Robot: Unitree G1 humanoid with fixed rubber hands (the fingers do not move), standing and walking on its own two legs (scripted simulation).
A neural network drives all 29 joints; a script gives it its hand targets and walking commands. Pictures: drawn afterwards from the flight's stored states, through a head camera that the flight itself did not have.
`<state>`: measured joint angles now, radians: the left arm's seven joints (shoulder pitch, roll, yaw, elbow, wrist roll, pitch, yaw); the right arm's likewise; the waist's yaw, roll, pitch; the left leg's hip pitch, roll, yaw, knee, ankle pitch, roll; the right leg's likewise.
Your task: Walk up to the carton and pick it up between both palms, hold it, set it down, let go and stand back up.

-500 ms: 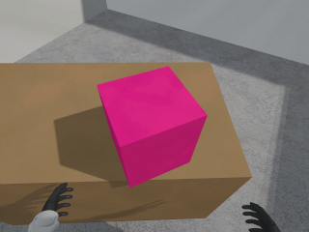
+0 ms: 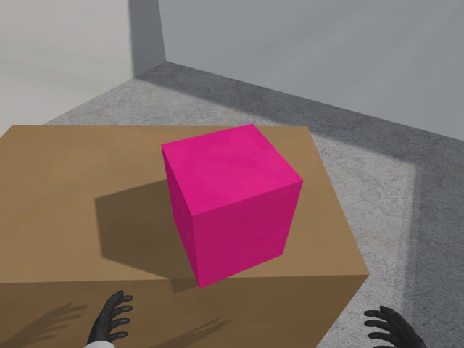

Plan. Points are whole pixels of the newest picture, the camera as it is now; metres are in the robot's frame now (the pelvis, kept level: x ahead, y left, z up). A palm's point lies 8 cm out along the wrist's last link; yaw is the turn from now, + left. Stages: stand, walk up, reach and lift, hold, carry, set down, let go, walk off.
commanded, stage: reach and lift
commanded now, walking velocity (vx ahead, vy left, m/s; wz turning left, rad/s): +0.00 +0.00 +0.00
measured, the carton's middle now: (226, 204) +0.42 +0.01 +0.00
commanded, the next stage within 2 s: none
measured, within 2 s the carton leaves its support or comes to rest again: neither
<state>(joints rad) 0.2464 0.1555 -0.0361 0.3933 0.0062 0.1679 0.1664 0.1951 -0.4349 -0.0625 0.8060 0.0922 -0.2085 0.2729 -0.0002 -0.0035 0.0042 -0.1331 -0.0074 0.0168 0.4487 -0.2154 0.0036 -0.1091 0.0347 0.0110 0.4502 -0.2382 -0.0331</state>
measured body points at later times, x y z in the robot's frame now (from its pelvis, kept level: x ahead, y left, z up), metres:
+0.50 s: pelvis +0.02 -0.01 +0.00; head -0.01 -0.01 +0.45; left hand +0.22 +0.17 -0.01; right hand +0.20 -0.31 -0.03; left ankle +0.03 +0.11 -0.74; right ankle +0.01 -0.10 -0.74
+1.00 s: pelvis +0.03 -0.02 +0.00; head +0.00 -0.02 +0.45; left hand +0.23 +0.14 +0.01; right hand +0.23 -0.31 -0.01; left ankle +0.03 +0.11 -0.74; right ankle +0.01 -0.10 -0.74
